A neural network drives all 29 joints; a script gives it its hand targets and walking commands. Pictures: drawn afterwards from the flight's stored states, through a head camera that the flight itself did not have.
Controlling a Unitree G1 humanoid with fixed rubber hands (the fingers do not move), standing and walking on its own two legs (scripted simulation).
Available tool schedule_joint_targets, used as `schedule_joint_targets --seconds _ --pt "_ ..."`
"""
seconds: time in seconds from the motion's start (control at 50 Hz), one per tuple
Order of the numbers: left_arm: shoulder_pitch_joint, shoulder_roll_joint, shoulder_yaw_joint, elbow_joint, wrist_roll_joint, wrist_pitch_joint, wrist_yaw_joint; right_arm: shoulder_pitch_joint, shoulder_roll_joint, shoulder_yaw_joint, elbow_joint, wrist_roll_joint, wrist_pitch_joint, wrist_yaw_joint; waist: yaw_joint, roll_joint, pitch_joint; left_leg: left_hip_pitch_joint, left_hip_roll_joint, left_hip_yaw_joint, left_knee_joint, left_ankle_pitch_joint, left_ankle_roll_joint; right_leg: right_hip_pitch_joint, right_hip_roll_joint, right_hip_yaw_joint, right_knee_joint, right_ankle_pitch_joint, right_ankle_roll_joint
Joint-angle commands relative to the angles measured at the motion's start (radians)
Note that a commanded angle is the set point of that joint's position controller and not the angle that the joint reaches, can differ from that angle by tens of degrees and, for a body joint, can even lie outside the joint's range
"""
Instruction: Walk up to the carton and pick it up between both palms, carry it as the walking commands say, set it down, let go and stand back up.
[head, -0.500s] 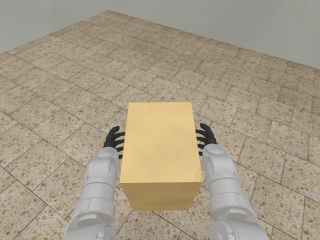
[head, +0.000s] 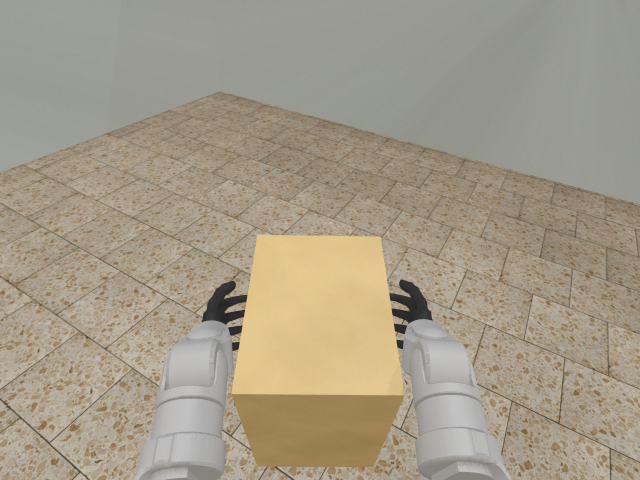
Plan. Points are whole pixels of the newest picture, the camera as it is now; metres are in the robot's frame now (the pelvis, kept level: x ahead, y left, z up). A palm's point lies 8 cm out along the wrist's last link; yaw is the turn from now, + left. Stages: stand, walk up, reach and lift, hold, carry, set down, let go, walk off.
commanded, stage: reach and lift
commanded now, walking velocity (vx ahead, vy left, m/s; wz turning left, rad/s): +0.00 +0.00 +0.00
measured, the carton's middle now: (317, 354) +0.33 +0.02 -0.01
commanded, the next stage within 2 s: hold in 0.90 s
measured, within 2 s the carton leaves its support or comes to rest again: neither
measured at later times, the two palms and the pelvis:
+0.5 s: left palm (220, 338) +0.30 +0.15 +0.06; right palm (423, 337) +0.31 -0.12 +0.07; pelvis +0.00 +0.00 +0.00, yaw +0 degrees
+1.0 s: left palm (223, 343) +0.30 +0.14 +0.06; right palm (428, 344) +0.30 -0.12 +0.07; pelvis -0.01 +0.00 +0.00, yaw +0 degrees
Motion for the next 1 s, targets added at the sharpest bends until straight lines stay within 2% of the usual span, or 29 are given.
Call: schedule_joint_targets --seconds 0.0,0.04,0.08,0.1,0.14,0.16,0.22,0.24,0.26,0.3,0.36,0.4,0.44,0.46,0.48,0.5,0.52,0.54,0.62,0.64,0.66,0.7,0.74,0.78,0.8,0.84,0.86,0.96,0.98 --pt "-0.71 -1.03 -0.666 -0.059 -0.281 -0.017 -0.26 -0.498 1.06 0.56 0.017 0.282 -0.004 0.276 -0.035 0.019 -0.259 0.222 -0.112 0.064 -0.095 0.068 0.017 0.219 0.049 0.105 -0.136 0.109 0.02" --pt "-0.74 -1.032 -0.676 -0.052 -0.282 -0.022 -0.26 -0.51 1.058 0.557 0.018 0.273 -0.008 0.275 -0.043 0.022 -0.267 0.214 -0.117 0.064 -0.089 0.06 0.014 0.208 0.046 0.107 -0.135 0.104 0.016" --pt "-0.76 -1.022 -0.661 -0.049 -0.279 -0.031 -0.259 -0.528 1.068 0.558 0.023 0.274 -0.008 0.28 -0.034 0.001 -0.26 0.201 -0.114 0.06 -0.091 0.033 0.02 0.196 0.048 0.105 -0.135 0.082 0.017" --pt "-0.75 -1.016 -0.647 -0.021 -0.267 -0.028 -0.258 -0.528 1.063 0.542 0.045 0.273 -0.008 0.281 -0.03 0.014 -0.235 0.185 -0.115 0.065 -0.088 0.002 0.018 0.177 0.043 0.113 -0.136 0.035 0.015" --pt "-0.738 -1.023 -0.649 -0.026 -0.264 -0.035 -0.257 -0.532 1.066 0.553 0.013 0.277 -0.013 0.283 -0.031 0.024 -0.253 0.185 -0.117 0.065 -0.086 0.028 0.02 0.197 0.048 0.109 -0.133 0.073 0.016" --pt "-0.731 -1.012 -0.642 -0.028 -0.264 -0.037 -0.257 -0.533 1.075 0.567 0.021 0.284 -0.009 0.284 -0.02 0.001 -0.266 0.197 -0.117 0.066 -0.085 0.035 0.023 0.198 0.044 0.115 -0.134 0.078 0.023" --pt "-0.716 -0.996 -0.642 -0.034 -0.252 -0.043 -0.253 -0.505 1.091 0.57 0.027 0.286 -0.009 0.286 -0.007 0.008 -0.268 0.201 -0.115 0.067 -0.076 0.053 0.026 0.187 0.039 0.122 -0.129 0.096 0.024" --pt "-0.733 -0.999 -0.649 -0.036 -0.258 -0.043 -0.252 -0.514 1.09 0.566 0.03 0.286 -0.01 0.288 -0.011 0.017 -0.255 0.198 -0.113 0.071 -0.082 0.04 0.025 0.173 0.041 0.118 -0.131 0.081 0.021" --pt "-0.752 -1.011 -0.677 -0.056 -0.269 -0.045 -0.253 -0.498 1.087 0.574 0.018 0.285 -0.014 0.29 -0.023 0.027 -0.286 0.216 -0.116 0.071 -0.087 0.067 0.023 0.182 0.05 0.101 -0.128 0.124 0.019" --pt "-0.723 -1.001 -0.655 -0.031 -0.262 -0.043 -0.257 -0.493 1.091 0.571 0.021 0.277 -0.01 0.284 -0.015 0.002 -0.263 0.208 -0.112 0.063 -0.081 0.058 0.028 0.174 0.043 0.116 -0.136 0.105 0.022" --pt "-0.709 -1.016 -0.69 -0.055 -0.269 -0.038 -0.26 -0.457 1.075 0.563 0.014 0.273 -0.014 0.283 -0.042 0.029 -0.283 0.219 -0.116 0.069 -0.089 0.087 0.02 0.192 0.051 0.102 -0.135 0.154 0.02" --pt "-0.721 -1.027 -0.685 -0.042 -0.268 -0.035 -0.264 -0.487 1.068 0.562 0.002 0.268 -0.012 0.281 -0.04 0.015 -0.269 0.201 -0.118 0.067 -0.093 0.056 0.022 0.182 0.05 0.099 -0.136 0.118 0.021" --pt "-0.718 -1.011 -0.693 -0.065 -0.274 -0.037 -0.262 -0.464 1.081 0.565 -0.002 0.269 -0.01 0.281 -0.038 0.009 -0.285 0.209 -0.114 0.063 -0.087 0.08 0.025 0.191 0.047 0.107 -0.133 0.143 0.022" --pt "-0.728 -1.009 -0.697 -0.087 -0.281 -0.042 -0.263 -0.461 1.084 0.566 -0.005 0.274 -0.01 0.28 -0.036 0.018 -0.3 0.21 -0.115 0.061 -0.082 0.088 0.024 0.195 0.046 0.111 -0.132 0.148 0.022" --pt "-0.735 -1.025 -0.707 -0.069 -0.285 -0.037 -0.263 -0.462 1.075 0.56 0.002 0.269 -0.011 0.279 -0.049 0.035 -0.284 0.214 -0.115 0.066 -0.092 0.085 0.021 0.185 0.05 0.099 -0.134 0.156 0.017" --pt "-0.722 -1.009 -0.711 -0.098 -0.288 -0.04 -0.262 -0.444 1.09 0.575 -0.004 0.282 -0.01 0.279 -0.042 0.019 -0.296 0.225 -0.113 0.062 -0.085 0.1 0.024 0.187 0.049 0.103 -0.133 0.164 0.021" --pt "-0.714 -1.023 -0.707 -0.077 -0.28 -0.038 -0.264 -0.476 1.077 0.574 -0.029 0.282 -0.014 0.282 -0.039 0.028 -0.295 0.213 -0.115 0.063 -0.088 0.074 0.023 0.194 0.05 0.103 -0.133 0.137 0.019" --pt "-0.697 -1.02 -0.696 -0.052 -0.275 -0.037 -0.263 -0.477 1.075 0.577 -0.017 0.281 -0.01 0.281 -0.033 0.013 -0.285 0.207 -0.114 0.064 -0.092 0.078 0.026 0.19 0.051 0.098 -0.135 0.142 0.021" --pt "-0.73 -1.018 -0.711 -0.1 -0.284 -0.042 -0.26 -0.459 1.105 0.592 -0.014 0.296 -0.005 0.287 -0.034 0.017 -0.308 0.219 -0.113 0.061 -0.084 0.077 0.028 0.186 0.05 0.105 -0.131 0.131 0.023" --pt "-0.674 -1.026 -0.709 -0.087 -0.276 -0.035 -0.261 -0.461 1.098 0.6 -0.047 0.295 -0.007 0.286 -0.021 0.016 -0.32 0.228 -0.117 0.064 -0.083 0.113 0.027 0.205 0.046 0.109 -0.135 0.188 0.027" --pt "-0.693 -1.023 -0.716 -0.107 -0.278 -0.039 -0.259 -0.438 1.1 0.592 -0.031 0.291 -0.004 0.286 -0.032 0.015 -0.318 0.226 -0.112 0.06 -0.086 0.11 0.029 0.204 0.05 0.102 -0.131 0.182 0.026" --pt "-0.669 -1.015 -0.727 -0.116 -0.281 -0.036 -0.258 -0.424 1.102 0.607 -0.043 0.299 -0.002 0.289 -0.032 0.015 -0.326 0.235 -0.118 0.063 -0.091 0.129 0.027 0.222 0.053 0.098 -0.132 0.212 0.029" --pt "-0.649 -1.023 -0.718 -0.109 -0.279 -0.033 -0.26 -0.421 1.106 0.616 -0.052 0.304 0.006 0.287 -0.024 0.023 -0.327 0.239 -0.114 0.058 -0.085 0.144 0.029 0.222 0.047 0.107 -0.132 0.225 0.028" --pt "-0.65 -1.007 -0.724 -0.134 -0.282 -0.033 -0.263 -0.386 1.12 0.62 -0.047 0.298 0.013 0.288 -0.017 -0.002 -0.33 0.232 -0.113 0.06 -0.09 0.139 0.031 0.225 0.048 0.106 -0.133 0.229 0.034" --pt "-0.653 -1.014 -0.731 -0.123 -0.284 -0.027 -0.264 -0.386 1.109 0.612 -0.031 0.296 0.013 0.288 -0.033 0.018 -0.299 0.23 -0.117 0.061 -0.096 0.126 0.029 0.221 0.05 0.101 -0.141 0.216 0.033" --pt "-0.663 -1.03 -0.748 -0.154 -0.305 -0.034 -0.266 -0.392 1.116 0.633 -0.073 0.306 0.011 0.288 -0.038 -0.005 -0.349 0.256 -0.116 0.06 -0.093 0.159 0.031 0.229 0.058 0.092 -0.134 0.243 0.033" --pt "-0.648 -1.027 -0.742 -0.142 -0.297 -0.029 -0.267 -0.386 1.117 0.627 -0.065 0.302 0.012 0.286 -0.034 0.008 -0.337 0.24 -0.116 0.059 -0.092 0.153 0.032 0.242 0.051 0.103 -0.136 0.247 0.032" --pt "-0.624 -1.038 -0.731 -0.112 -0.289 -0.022 -0.275 -0.413 1.11 0.627 -0.086 0.302 0.011 0.285 -0.032 0.013 -0.314 0.219 -0.117 0.059 -0.092 0.118 0.032 0.232 0.049 0.103 -0.141 0.196 0.032" --pt "-0.64 -1.018 -0.719 -0.116 -0.287 -0.024 -0.27 -0.388 1.119 0.616 -0.037 0.301 0.018 0.29 -0.031 0.005 -0.307 0.221 -0.114 0.058 -0.097 0.107 0.033 0.218 0.047 0.104 -0.146 0.18 0.032"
